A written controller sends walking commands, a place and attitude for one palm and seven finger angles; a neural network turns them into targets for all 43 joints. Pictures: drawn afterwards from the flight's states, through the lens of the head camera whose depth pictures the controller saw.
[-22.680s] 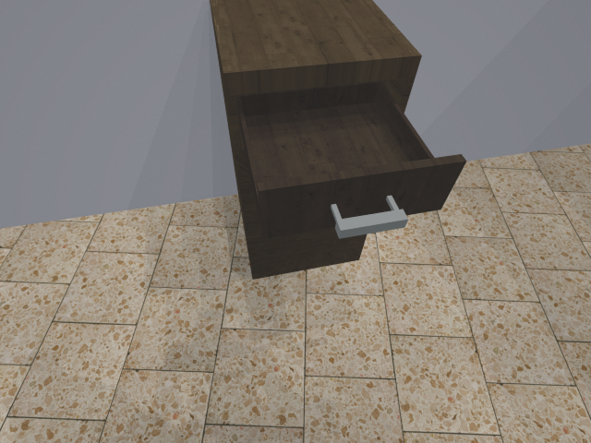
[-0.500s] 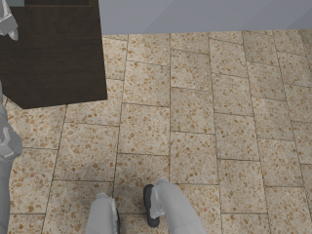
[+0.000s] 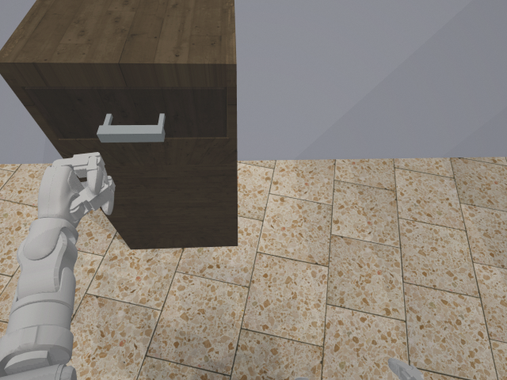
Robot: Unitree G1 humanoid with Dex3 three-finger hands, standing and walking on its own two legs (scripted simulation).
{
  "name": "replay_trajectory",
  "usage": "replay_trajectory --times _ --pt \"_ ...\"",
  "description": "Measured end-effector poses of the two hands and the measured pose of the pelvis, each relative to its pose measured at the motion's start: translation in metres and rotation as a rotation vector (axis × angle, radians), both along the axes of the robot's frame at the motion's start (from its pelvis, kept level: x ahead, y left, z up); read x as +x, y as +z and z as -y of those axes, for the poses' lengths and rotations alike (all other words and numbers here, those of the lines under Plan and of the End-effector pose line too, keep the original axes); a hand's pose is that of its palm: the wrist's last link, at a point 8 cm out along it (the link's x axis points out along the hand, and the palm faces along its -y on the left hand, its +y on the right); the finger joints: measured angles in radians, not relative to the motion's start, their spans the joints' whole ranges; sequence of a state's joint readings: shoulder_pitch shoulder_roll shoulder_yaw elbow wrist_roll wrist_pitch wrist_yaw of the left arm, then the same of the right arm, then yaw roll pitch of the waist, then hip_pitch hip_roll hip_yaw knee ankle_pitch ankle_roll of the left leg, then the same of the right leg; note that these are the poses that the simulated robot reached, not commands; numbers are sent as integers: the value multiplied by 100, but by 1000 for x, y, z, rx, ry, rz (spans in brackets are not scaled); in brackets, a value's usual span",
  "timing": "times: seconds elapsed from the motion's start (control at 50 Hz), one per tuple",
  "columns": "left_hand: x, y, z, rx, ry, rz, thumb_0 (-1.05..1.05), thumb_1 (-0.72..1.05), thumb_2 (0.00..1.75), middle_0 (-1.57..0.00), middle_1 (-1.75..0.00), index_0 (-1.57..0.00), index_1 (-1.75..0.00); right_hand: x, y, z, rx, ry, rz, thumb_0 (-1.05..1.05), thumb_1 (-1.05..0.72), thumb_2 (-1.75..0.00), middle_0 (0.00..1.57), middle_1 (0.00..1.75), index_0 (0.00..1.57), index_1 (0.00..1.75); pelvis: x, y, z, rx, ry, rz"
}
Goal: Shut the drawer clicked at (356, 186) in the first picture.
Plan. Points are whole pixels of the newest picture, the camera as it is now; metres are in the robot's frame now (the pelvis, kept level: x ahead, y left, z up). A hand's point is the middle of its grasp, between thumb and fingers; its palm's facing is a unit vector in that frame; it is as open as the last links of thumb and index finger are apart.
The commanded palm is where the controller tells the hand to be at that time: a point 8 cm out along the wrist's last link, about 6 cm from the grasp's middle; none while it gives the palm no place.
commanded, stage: draw the hand back to the body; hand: left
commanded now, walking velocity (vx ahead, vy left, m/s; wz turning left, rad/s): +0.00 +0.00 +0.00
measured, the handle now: (133, 126) +0.61 +0.25 -0.01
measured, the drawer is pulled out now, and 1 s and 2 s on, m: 0.00 0.00 0.00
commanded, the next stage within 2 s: step back with the hand held close in 0.88 s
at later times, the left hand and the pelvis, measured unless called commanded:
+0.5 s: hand (18, 277) +0.23 +0.24 +0.16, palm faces +0.34 -0.88 -0.32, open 3.2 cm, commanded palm +0.17 +0.28 +0.18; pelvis -0.01 +0.00 +0.04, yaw +2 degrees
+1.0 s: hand out of the picture +0.14 +0.23 +0.19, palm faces +0.43 -0.81 -0.39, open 3.2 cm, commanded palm +0.09 +0.26 +0.21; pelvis -0.03 -0.02 +0.04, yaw +2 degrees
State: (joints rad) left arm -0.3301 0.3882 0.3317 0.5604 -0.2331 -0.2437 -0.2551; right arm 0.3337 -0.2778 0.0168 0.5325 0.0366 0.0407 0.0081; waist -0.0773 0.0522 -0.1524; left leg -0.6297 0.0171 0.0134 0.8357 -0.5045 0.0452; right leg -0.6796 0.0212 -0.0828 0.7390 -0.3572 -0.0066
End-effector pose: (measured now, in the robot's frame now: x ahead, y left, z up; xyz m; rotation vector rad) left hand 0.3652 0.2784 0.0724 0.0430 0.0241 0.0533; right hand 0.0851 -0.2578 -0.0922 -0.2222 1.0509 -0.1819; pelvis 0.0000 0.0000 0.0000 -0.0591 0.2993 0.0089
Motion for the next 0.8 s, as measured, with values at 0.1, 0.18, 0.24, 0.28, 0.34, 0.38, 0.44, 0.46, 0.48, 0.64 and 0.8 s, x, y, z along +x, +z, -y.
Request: replay_trajectory --times 0.1,0.18,0.24,0.28,0.34,0.38,0.44,0.46,0.48,0.64,0.8 --pt "-38 10 2 142 55 -71 1 90 90 -139 -160 -140 -160 42 14 -8 -4 37 117 0 -91 -90 20 30 20 29 0 10 -3 15 12 71" --pt "-70 29 1 217 136 -77 1 89 90 -139 -160 -140 -160 69 26 -22 16 72 202 0 -91 -90 20 30 20 29 0 19 -5 25 16 128" --pt "-92 46 -2 241 195 -51 2 89 90 -140 -160 -140 -160 84 34 -34 37 105 250 0 -91 -90 20 30 20 29 -1 24 -4 32 20 171" --pt "-105 58 -5 248 230 -28 2 89 90 -140 -160 -140 -160 91 39 -42 50 126 275 1 -91 -90 20 30 20 29 -2 27 -4 35 23 198" --pt "-124 74 -8 259 268 5 1 89 90 -140 -160 -140 -160 97 46 -51 70 153 310 1 -91 -90 20 30 20 29 -2 32 -3 37 26 236" --pt "-137 82 -7 269 281 21 1 89 90 -140 -160 -140 -160 99 50 -56 82 169 329 1 -91 -90 20 30 20 30 -3 34 -3 38 27 258" --pt "-157 93 -4 286 288 41 1 89 90 -140 -160 -140 -160 99 53 -60 95 186 347 1 -91 -90 20 30 20 30 -4 37 -2 41 27 286" --pt "-164 96 -3 291 290 46 1 89 90 -140 -160 -140 -160 99 53 -60 97 191 349 1 -91 -90 20 30 20 30 -4 37 -1 41 27 294" --pt "-170 99 -2 297 292 50 1 89 90 -140 -160 -140 -160 98 53 -60 98 194 350 1 -91 -90 20 30 21 30 -5 38 -1 42 27 301" --pt "-222 124 -2 366 341 99 1 89 90 -140 -160 -140 -160 84 54 -49 83 202 350 1 -91 -90 20 30 21 30 -11 40 6 44 28 344" --pt "-263 148 5 442 368 163 1 89 90 -140 -160 -141 -160 75 55 -37 67 196 382 1 -91 -90 20 30 20 30 -19 40 11 45 31 369"
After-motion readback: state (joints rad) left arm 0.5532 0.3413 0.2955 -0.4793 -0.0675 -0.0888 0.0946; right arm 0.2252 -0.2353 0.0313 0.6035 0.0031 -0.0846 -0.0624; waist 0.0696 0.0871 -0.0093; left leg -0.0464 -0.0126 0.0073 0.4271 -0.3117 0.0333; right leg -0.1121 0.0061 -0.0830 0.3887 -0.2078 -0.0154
